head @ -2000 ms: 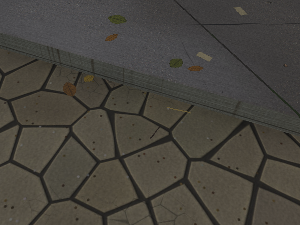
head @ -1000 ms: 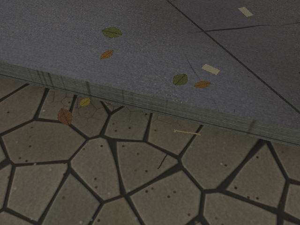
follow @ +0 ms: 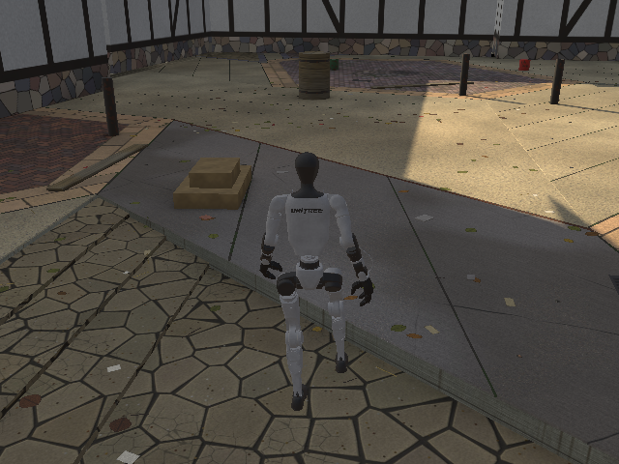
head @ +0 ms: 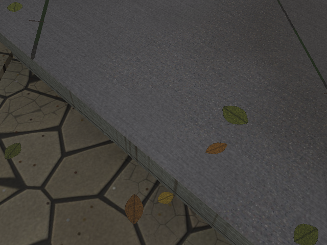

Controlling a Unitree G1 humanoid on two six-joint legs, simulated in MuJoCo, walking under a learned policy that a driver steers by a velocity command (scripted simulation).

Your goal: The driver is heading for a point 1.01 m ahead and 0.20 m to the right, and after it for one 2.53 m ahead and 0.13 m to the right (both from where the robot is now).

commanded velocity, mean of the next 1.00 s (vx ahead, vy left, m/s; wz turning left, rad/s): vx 0.50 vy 0.00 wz -0.28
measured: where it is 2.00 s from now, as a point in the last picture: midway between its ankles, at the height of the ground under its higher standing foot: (246, 124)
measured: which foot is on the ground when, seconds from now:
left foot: down 0.00-0.16, up 0.18-0.60, down 0.62-1.00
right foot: up 0.00-0.12, down 0.14-0.62, up 0.64-1.00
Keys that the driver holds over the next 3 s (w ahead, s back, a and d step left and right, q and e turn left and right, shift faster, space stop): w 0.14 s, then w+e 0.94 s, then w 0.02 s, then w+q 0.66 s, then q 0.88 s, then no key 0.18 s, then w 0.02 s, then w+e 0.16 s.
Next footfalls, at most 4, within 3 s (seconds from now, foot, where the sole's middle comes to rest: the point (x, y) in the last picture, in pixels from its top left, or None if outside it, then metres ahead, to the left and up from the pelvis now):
0.14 right None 0.26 -0.13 -0.78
0.62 left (141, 238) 0.48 0.06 -0.78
1.20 right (231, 175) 0.66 -0.31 -0.63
1.78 left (224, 120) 0.94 -0.33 -0.63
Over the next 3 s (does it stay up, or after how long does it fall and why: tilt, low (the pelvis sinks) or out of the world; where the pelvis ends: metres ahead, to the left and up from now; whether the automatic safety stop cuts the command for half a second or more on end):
stays up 1.00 -0.42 0.15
